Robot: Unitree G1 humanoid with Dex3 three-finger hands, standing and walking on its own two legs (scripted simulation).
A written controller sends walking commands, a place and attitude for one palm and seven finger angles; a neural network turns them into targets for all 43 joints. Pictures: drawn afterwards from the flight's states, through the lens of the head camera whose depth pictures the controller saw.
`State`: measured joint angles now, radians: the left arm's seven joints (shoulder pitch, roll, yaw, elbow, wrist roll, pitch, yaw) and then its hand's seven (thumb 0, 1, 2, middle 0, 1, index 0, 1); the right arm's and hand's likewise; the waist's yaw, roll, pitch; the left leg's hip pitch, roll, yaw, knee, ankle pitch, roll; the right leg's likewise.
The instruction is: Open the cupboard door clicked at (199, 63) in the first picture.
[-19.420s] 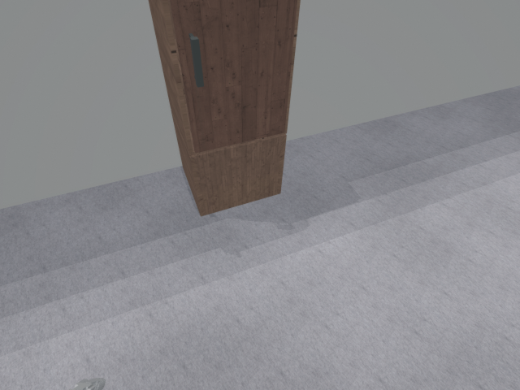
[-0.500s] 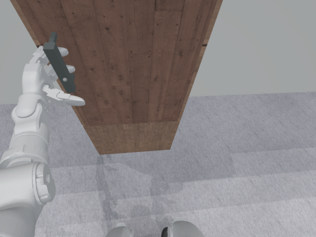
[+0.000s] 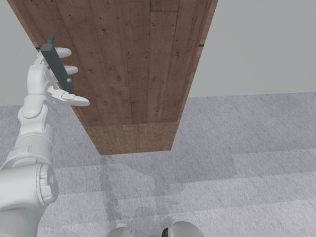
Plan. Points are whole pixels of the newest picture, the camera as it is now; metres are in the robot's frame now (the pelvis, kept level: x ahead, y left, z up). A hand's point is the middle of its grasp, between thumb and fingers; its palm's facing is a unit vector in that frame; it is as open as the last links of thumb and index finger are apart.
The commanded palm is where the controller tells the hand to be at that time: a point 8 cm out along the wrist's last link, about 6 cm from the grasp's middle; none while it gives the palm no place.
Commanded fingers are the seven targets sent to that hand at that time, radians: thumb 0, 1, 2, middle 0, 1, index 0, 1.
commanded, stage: slide the fingers in behind the handle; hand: left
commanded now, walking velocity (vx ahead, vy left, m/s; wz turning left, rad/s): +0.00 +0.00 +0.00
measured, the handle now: (61, 66) +0.53 +0.23 +0.08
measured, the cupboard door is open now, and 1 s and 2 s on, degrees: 0 1 37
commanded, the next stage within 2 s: close the thumb around the handle in 0.22 s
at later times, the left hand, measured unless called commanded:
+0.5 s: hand (68, 81) +0.48 +0.20 +0.08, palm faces +0.03 -1.00 -0.01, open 13.2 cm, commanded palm +0.46 +0.24 +0.08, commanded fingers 0.00 0.06 0.54 -0.34 -1.26 -0.34 -1.26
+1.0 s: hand (68, 81) +0.48 +0.20 +0.08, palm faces +0.05 -1.00 -0.01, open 5.6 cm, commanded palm +0.45 +0.24 +0.08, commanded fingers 0.00 0.90 0.90 -0.40 -1.35 -0.40 -1.35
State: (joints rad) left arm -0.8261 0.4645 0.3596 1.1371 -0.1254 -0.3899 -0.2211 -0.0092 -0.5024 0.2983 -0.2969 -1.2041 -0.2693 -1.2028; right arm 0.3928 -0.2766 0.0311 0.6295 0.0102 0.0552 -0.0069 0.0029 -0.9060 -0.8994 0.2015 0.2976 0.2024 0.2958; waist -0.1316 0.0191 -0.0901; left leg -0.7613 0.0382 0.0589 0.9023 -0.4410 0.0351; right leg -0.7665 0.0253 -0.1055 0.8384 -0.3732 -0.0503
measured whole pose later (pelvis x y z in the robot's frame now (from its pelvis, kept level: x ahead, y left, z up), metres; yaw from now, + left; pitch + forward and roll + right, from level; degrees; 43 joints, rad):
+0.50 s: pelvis +0.00 +0.01 +0.00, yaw +0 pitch +17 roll -2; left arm -0.81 0.43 0.35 1.12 -0.12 -0.40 -0.22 -0.01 -0.37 0.36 -0.31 -1.22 -0.31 -1.22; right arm 0.39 -0.27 0.03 0.62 0.01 0.05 -0.01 0.00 -0.91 -0.90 0.20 0.30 0.20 0.30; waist -0.13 0.02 -0.09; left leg -0.75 0.03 0.07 0.90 -0.45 0.05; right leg -0.76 0.02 -0.09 0.84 -0.37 -0.03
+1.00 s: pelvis +0.00 +0.01 +0.00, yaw +0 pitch +17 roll -2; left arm -0.81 0.43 0.34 1.13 -0.12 -0.41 -0.18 0.01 0.75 0.83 -0.37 -1.34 -0.36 -1.34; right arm 0.40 -0.27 0.03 0.64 0.00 0.05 0.00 0.00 -0.91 -0.90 0.20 0.30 0.20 0.30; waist -0.13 0.02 -0.09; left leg -0.75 0.03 0.07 0.91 -0.45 0.05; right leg -0.76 0.02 -0.09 0.84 -0.37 -0.03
